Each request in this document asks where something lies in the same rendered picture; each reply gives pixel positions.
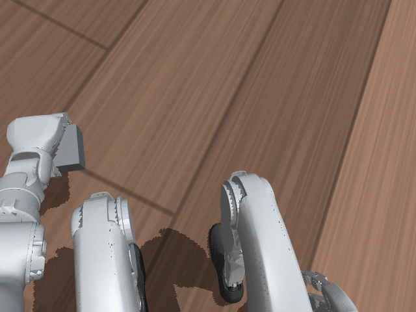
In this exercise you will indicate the left robot foot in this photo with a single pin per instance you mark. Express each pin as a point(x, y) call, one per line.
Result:
point(141, 279)

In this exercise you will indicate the small box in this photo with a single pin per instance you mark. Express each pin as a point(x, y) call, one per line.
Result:
point(69, 155)

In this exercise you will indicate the right robot hand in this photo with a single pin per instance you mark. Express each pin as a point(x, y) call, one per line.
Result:
point(334, 299)

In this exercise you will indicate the right robot foot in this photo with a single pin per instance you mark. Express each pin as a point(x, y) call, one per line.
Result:
point(229, 294)

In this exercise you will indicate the left robot arm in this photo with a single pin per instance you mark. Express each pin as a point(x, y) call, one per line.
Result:
point(22, 244)

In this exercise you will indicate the left robot hand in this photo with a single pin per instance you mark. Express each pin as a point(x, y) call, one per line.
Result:
point(43, 132)

